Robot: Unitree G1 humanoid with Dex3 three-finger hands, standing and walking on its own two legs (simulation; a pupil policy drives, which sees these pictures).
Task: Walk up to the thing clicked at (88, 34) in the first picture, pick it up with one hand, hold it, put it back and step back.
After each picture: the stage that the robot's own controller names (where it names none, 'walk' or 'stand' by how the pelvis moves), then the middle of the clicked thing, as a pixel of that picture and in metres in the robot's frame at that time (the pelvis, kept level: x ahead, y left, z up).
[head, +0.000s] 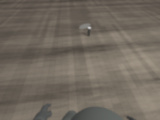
stand; (88, 31) +2.02 +0.07 -0.66
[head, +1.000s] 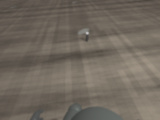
walk; (87, 37) +1.90 +0.22 -0.65
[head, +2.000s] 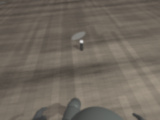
walk; (81, 45) +1.35 +0.27 -0.65
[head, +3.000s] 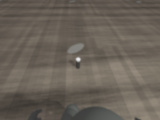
walk; (78, 63) +0.91 +0.21 -0.63
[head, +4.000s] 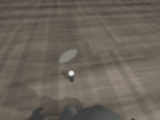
walk; (71, 76) +0.61 +0.22 -0.64
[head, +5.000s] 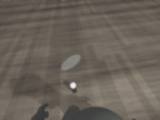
stand; (73, 88) +0.42 +0.21 -0.63
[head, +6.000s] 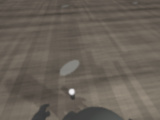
stand; (72, 94) +0.38 +0.20 -0.65
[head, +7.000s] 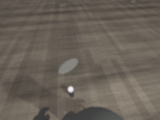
stand; (71, 92) +0.41 +0.21 -0.66
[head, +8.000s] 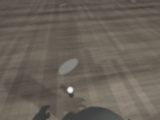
stand; (70, 92) +0.40 +0.22 -0.66
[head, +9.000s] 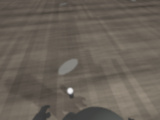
stand; (70, 93) +0.38 +0.22 -0.66
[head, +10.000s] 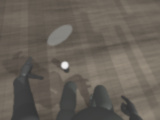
go down; (65, 68) +0.43 +0.22 -0.44
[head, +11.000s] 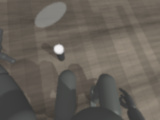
go down; (60, 54) +0.47 +0.25 -0.27
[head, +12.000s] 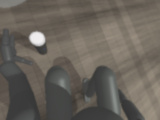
close in; (40, 45) +0.45 +0.28 -0.18
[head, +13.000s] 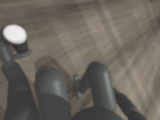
close; (19, 43) +0.44 +0.31 -0.16
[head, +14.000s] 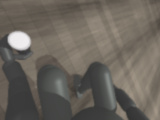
lift; (22, 47) +0.41 +0.30 -0.16
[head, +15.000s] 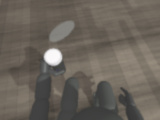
lift; (58, 64) +0.33 +0.21 +0.02
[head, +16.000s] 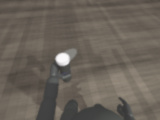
hold; (65, 69) +0.32 +0.17 +0.03
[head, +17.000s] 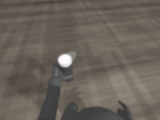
hold; (67, 70) +0.32 +0.16 +0.04
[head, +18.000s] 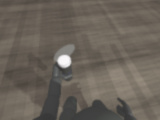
crouch; (66, 70) +0.34 +0.16 -0.01
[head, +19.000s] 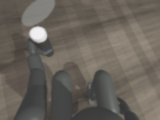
lower; (44, 45) +0.47 +0.25 -0.05
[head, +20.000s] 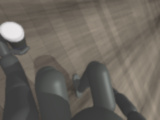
lower; (18, 42) +0.44 +0.30 -0.16
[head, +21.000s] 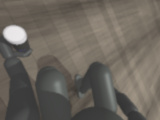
lower; (21, 45) +0.43 +0.31 -0.16
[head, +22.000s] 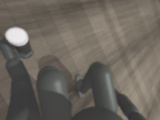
lower; (23, 46) +0.42 +0.30 -0.16
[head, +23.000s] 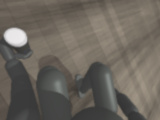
lower; (22, 47) +0.42 +0.31 -0.16
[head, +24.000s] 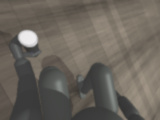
open; (31, 47) +0.43 +0.28 -0.17
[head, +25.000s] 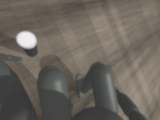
rise; (30, 47) +0.42 +0.28 -0.17
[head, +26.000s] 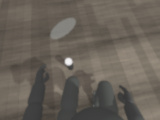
walk; (69, 64) +0.44 +0.21 -0.39
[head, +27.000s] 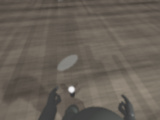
stand; (72, 92) +0.38 +0.18 -0.60
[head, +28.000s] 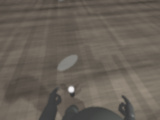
stand; (71, 92) +0.38 +0.19 -0.60
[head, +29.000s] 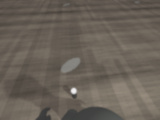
stand; (74, 93) +0.39 +0.17 -0.65
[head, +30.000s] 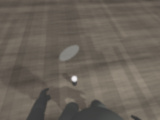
walk; (74, 81) +0.44 +0.13 -0.63
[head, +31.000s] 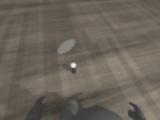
walk; (73, 68) +0.63 +0.21 -0.63
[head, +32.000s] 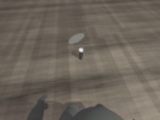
stand; (80, 54) +0.99 +0.18 -0.62
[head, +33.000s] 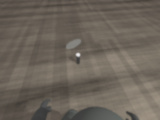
stand; (78, 59) +1.00 +0.22 -0.65
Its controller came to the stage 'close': yes
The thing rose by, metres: 0.69
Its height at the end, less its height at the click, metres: +0.00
